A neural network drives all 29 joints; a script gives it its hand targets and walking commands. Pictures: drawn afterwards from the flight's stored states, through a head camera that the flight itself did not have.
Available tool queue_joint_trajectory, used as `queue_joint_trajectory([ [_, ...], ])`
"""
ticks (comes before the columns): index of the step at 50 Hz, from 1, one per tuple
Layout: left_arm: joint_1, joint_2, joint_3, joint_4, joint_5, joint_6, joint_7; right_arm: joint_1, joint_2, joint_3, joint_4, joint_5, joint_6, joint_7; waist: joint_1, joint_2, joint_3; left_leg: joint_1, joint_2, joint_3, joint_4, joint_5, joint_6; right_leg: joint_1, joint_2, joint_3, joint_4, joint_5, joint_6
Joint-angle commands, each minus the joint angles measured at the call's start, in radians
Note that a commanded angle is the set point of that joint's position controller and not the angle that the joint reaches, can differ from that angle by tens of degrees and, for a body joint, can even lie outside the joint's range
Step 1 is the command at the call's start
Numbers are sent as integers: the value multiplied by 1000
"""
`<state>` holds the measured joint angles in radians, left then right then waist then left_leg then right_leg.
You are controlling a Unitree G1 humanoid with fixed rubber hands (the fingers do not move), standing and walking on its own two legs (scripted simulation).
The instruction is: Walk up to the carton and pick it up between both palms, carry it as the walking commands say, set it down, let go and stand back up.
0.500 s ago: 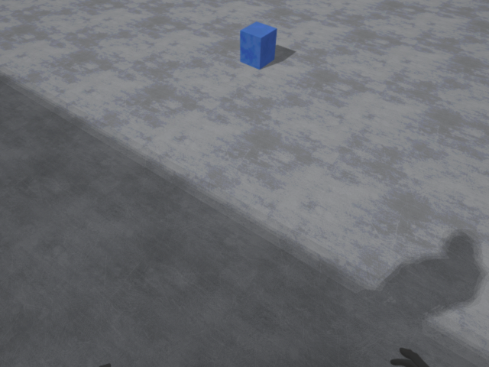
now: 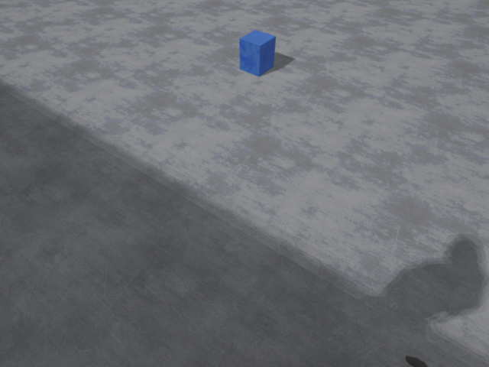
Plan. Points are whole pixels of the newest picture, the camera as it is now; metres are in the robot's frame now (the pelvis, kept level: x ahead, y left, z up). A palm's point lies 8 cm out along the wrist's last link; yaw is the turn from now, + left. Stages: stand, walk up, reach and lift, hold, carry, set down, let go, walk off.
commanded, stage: walk up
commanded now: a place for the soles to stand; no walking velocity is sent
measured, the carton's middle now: (257, 53) +2.43 -0.10 -0.66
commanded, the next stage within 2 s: none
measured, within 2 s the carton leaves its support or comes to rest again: neither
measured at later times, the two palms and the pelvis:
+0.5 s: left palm (112, 254) +0.36 +0.31 -0.12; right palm (438, 362) +0.15 -0.31 -0.11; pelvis +0.18 +0.02 -0.03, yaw -3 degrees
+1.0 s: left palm (112, 189) +0.54 +0.36 -0.11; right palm (380, 215) +0.44 -0.29 -0.09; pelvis +0.43 +0.04 -0.01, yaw -5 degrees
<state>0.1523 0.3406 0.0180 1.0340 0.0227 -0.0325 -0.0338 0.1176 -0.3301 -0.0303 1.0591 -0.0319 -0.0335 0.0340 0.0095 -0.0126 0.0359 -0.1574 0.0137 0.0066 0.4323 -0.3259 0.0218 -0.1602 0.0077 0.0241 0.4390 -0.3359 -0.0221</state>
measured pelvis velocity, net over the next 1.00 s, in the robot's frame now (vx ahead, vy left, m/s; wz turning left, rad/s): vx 0.43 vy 0.04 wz -0.09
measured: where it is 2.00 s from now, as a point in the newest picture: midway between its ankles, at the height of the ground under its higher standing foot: (252, 208)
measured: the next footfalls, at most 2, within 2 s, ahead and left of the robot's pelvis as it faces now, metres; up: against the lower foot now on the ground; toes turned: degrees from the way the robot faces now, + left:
right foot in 0.48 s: +0.37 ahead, -0.11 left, +0.00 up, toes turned -6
left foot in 0.76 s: +0.46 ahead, +0.18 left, +0.00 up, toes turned +5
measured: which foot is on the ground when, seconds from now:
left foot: down 0.00-0.50, up 0.52-0.74, down 0.76-1.00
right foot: down 0.00-0.18, up 0.20-0.46, down 0.48-0.76, up 0.78-1.00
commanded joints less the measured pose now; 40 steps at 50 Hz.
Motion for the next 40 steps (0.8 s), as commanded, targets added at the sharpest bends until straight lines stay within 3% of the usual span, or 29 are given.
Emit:
queue_joint_trajectory([
  [1, 60, 309, 94, -132, 11, -62, -28, -58, -295, -94, -193, -15, -58, 20, 18, -67, 10, -187, 106, -122, 138, -253, 97, -121, -202, 301, -87, -447, -126],
  [3, 63, 334, 101, -182, 17, -67, -28, -91, -266, -92, -210, -2, -63, 31, 23, -123, 48, -330, 45, -25, 182, -54, 71, -27, -299, 417, -173, -451, -190],
  [6, 74, 399, 126, -216, 22, -73, -36, -90, -290, -88, -230, -6, -76, 56, 45, -152, 78, -328, 34, -3, 192, -158, 38, -6, -325, 446, -274, -452, -222],
  [8, -8, 383, 112, -242, 8, -58, -43, 67, -288, -103, -177, -1, -90, 51, -58, -96, 67, -29, -15, 58, 12, -160, 47, -216, -240, 275, -125, -391, -167],
  [9, -94, 320, 90, -262, 9, -57, -42, 214, -301, -113, -151, 0, -102, 40, -153, -52, 35, 277, -6, 3, -47, -113, 80, -452, -164, 149, 64, -263, -116],
  [10, -204, 214, 64, -322, -1, -69, -42, 356, -432, -152, -125, -27, -109, 22, -239, 292, 11, 447, 264, -478, -232, -429, 156, -775, 4, -3, 534, -179, -35],
  [11, -236, 239, 67, -342, 5, -78, -32, 321, -455, -159, -146, -10, -113, 18, -211, 150, 88, 450, 416, -681, -288, -362, 234, -911, -1, 93, 650, -142, -21],
  [12, -189, 288, 64, -302, -6, -86, -24, 278, -399, -142, -178, 8, -114, 13, -139, -19, 118, 355, 409, -545, -246, -191, 222, -849, -63, 156, 626, -35, -14],
  [13, -153, 290, 55, -273, -15, -93, -32, 238, -399, -133, -177, 4, -111, 11, -116, -49, 78, 364, 350, -430, -222, -19, 179, -805, -74, 134, 592, 3, -8],
  [15, -91, 294, 62, -253, -23, -90, -51, 167, -373, -117, -221, 12, -111, 4, -69, 53, 55, 280, 265, -209, -233, 134, 174, -678, -90, 69, 440, -10, 10],
  [17, -154, 267, 49, -268, -17, -73, -64, 181, -362, -113, -224, 7, -107, 7, -82, 142, 65, 205, 211, -114, -264, 182, 161, -565, -71, -21, 292, 41, 20],
  [20, -176, 256, 49, -272, -18, -65, -76, 157, -369, -110, -250, 6, -108, 16, -61, 133, 58, 128, 195, -46, -272, 354, 131, -324, -34, -77, 54, 169, -1],
  [21, -163, 250, 52, -255, -24, -59, -83, 146, -374, -111, -252, 2, -107, 18, -49, 197, 16, 67, 182, -14, -235, 386, 113, -202, -7, -121, 82, 220, -16],
  [23, -64, 266, 61, -227, -39, -48, -62, 106, -369, -114, -257, 8, -95, 13, 28, 94, -42, 17, 138, 49, -6, 657, 54, 9, 46, -158, 41, 216, -37],
  [24, 75, 289, 75, -184, -34, -50, -54, 115, -336, -102, -271, 16, -93, 8, 92, 2, -94, -125, 103, 79, 219, 682, 38, 211, 35, -119, 50, 217, -83],
  [25, 263, 363, 112, -154, -31, -45, -36, 76, -325, -92, -299, 28, -92, 4, 206, -81, -186, -323, 63, 83, 528, 521, 12, 428, -80, 40, 49, 58, -154],
  [26, 382, 449, 136, -160, -32, -53, -22, 102, -284, -80, -319, 59, -94, -1, 248, -272, -288, -540, -80, 52, 919, 22, -40, 552, -387, 561, -81, -79, -308],
  [27, 266, 448, 122, -211, -41, -62, -13, 146, -332, -74, -277, 66, -94, -11, 173, -115, -291, -591, -37, -91, 1021, -110, -26, 477, -449, 695, -133, -303, -370],
  [28, 188, 423, 121, -248, -36, -64, -5, 112, -366, -76, -269, 65, -95, -8, 149, -60, -199, -617, 46, -132, 1028, -111, -17, 374, -481, 593, -137, -315, -364],
  [29, 89, 413, 114, -261, -39, -68, 1, 113, -354, -78, -260, 50, -93, 0, 87, -33, -153, -540, 98, -156, 891, -55, -7, 210, -422, 480, -160, -323, -292],
  [30, 24, 373, 107, -280, -19, -74, 3, 49, -339, -78, -263, 27, -86, 7, 56, -13, -30, -562, 148, -185, 777, -111, -2, 92, -429, 467, -206, -318, -277],
  [31, -53, 395, 113, -304, -12, -83, 5, 110, -350, -85, -243, 34, -82, 17, 5, -52, -11, -449, 197, -194, 589, -132, -8, -88, -406, 337, -212, -271, -239],
  [33, -73, 432, 122, -298, 4, -82, -15, 157, -347, -92, -204, 20, -83, 45, -11, -131, -57, -299, 128, -91, 396, -219, 6, -205, -367, 237, -207, -322, -219],
  [34, -70, 441, 123, -312, 4, -85, -28, 175, -326, -91, -217, 6, -86, 55, -17, -124, -58, -247, 100, 16, 349, -58, -5, -255, -298, 166, -197, -387, -211],
  [35, -150, 423, 125, -329, 4, -79, -37, 256, -316, -113, -176, 4, -83, 62, -85, -192, -79, -84, 93, 80, 250, 23, -1, -379, -258, 90, -137, -466, -163],
  [37, -201, 354, 93, -336, 13, -67, -37, 457, -345, -143, -118, 0, -74, 51, -212, -31, -119, 276, 29, 133, 239, 23, 0, -674, -156, -3, 81, -568, -112],
  [38, -188, 281, 73, -335, 13, -64, -33, 512, -384, -163, -104, -13, -76, 42, -240, 178, -135, 406, 62, 39, 160, -149, 30, -797, -43, -91, 371, -533, -67],
  [39, -175, 191, 59, -377, -5, -77, -28, 456, -478, -169, -151, -12, -92, 22, -225, 449, -57, 258, 381, -614, -222, -634, 131, -882, 66, -69, 765, -272, -31],
  [40, -204, 286, 76, -354, -4, -71, -20, 302, -499, -171, -201, 2, -97, 11, -159, 180, 25, 69, 508, -770, -330, -779, 234, -838, -31, 77, 845, -165, -24],
])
